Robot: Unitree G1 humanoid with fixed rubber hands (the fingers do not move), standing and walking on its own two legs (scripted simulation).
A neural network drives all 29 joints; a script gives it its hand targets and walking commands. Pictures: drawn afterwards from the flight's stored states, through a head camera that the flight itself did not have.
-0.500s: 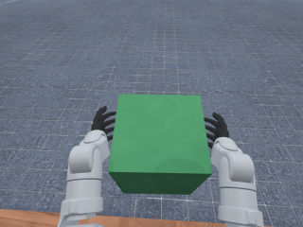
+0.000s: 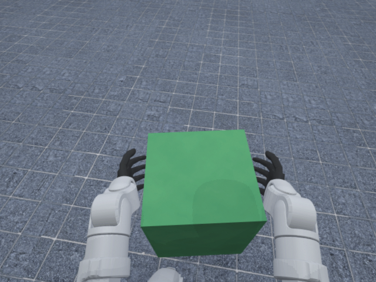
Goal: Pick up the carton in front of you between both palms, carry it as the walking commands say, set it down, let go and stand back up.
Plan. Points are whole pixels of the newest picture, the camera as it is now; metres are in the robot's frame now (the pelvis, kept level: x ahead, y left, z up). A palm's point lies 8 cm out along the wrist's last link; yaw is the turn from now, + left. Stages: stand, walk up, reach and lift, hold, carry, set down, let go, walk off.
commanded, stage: carry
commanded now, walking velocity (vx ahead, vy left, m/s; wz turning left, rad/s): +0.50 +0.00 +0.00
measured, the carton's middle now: (198, 198) +0.32 +0.04 -0.02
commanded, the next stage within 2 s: none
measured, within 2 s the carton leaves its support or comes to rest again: neither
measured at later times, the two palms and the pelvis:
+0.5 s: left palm (187, 96) +0.76 +0.13 -0.08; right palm (268, 110) +0.73 -0.17 -0.07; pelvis +0.43 +0.02 -0.11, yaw -1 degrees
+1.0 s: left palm (177, 45) +1.01 +0.21 +0.00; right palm (248, 52) +1.00 -0.09 +0.00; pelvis +0.77 +0.06 -0.09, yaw +0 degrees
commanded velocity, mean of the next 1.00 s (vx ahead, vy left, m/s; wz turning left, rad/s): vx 0.50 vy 0.00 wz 0.00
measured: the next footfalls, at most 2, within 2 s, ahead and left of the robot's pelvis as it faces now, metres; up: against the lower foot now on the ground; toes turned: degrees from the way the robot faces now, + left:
left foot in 0.14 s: +0.31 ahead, +0.10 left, -0.13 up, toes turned +1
right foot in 0.48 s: +0.60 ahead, -0.08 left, -0.13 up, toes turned -5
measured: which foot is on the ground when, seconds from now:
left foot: up 0.00-0.12, down 0.14-0.50, up 0.52-0.92, down 0.94-1.00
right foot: down 0.00-0.12, up 0.14-0.46, down 0.48-0.96, up 0.98-1.00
